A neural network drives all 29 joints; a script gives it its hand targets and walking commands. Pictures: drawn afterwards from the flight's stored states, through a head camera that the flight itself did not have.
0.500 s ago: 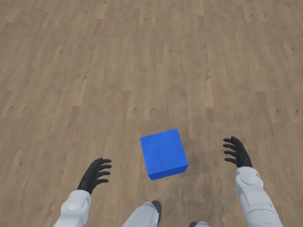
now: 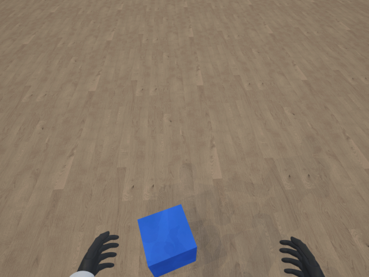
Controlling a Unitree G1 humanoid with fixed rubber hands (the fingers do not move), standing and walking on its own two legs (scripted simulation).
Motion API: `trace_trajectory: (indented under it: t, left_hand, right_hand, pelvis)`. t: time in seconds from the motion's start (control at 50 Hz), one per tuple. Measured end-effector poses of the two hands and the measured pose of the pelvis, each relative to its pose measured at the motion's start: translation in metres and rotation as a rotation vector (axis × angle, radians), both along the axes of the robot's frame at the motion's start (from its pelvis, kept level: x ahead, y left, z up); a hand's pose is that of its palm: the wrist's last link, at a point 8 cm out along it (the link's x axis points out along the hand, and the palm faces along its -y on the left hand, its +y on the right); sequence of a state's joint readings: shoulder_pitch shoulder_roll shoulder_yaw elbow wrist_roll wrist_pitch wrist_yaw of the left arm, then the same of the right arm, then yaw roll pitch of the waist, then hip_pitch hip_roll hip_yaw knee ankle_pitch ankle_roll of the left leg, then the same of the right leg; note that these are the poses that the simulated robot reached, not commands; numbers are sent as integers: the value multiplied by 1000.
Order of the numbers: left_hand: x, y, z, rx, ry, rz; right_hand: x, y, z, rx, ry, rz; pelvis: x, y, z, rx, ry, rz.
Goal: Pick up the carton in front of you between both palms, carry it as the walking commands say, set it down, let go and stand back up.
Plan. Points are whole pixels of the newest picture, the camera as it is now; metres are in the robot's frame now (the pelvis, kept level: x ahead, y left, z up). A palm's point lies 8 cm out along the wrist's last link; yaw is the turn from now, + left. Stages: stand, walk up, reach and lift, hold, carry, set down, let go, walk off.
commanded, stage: let go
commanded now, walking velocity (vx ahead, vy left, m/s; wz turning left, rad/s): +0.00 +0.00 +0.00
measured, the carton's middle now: (168, 241) +0.39 +0.12 -0.65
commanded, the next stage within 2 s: stand in 0.34 s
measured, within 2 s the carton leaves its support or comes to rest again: neither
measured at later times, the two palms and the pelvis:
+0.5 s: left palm out of the picture +0.13 +0.31 -0.10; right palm out of the picture +0.11 -0.24 -0.08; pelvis -0.01 +0.04 -0.01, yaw -1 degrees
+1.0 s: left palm out of the picture +0.15 +0.33 -0.11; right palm out of the picture +0.12 -0.25 -0.09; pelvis +0.01 +0.05 -0.01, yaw -3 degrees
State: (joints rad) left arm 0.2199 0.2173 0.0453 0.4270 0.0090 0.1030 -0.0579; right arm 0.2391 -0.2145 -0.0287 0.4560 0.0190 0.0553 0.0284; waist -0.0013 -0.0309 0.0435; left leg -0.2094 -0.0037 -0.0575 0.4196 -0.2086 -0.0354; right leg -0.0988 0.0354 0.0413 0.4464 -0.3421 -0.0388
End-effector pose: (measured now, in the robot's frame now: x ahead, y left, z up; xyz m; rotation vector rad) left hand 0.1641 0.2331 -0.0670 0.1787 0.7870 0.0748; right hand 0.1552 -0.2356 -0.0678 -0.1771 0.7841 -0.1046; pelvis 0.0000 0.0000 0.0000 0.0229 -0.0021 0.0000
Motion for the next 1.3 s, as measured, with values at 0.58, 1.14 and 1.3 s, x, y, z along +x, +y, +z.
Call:
trace_trajectory:
  t: [0.58, 1.14, 1.3]
  left_hand:
    - [-39, 87, -40, 119, 129, -5]
    - [-24, 101, -43, 173, 197, -14]
    - [-43, 105, -44, 178, 231, -3]
  right_hand:
    - [-47, -16, -5, -230, 162, -60]
    - [-51, -15, -19, -204, 251, -124]
    - [-63, -20, -19, -208, 273, -126]
  pelvis:
    - [-7, 44, -8, -29, 13, -29]
    - [9, 51, -3, -25, -8, -46]
    - [1, 50, -1, -27, -18, -45]
